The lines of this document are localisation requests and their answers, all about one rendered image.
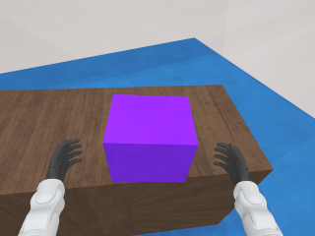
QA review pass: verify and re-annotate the carton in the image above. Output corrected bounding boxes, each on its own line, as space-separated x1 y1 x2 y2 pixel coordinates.
102 94 198 183

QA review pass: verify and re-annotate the robot left hand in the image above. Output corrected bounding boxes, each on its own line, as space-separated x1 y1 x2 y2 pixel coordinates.
45 139 83 183

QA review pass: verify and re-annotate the right robot forearm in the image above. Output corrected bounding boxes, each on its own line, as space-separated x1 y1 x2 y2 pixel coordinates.
233 181 283 236

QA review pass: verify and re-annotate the left robot forearm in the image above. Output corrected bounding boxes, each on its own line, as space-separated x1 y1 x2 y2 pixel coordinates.
18 179 65 236

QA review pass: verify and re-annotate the pedestal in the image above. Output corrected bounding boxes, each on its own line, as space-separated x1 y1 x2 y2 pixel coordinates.
0 85 274 236

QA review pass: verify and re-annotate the robot right hand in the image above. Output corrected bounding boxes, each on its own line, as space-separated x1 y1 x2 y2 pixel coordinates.
214 143 251 187

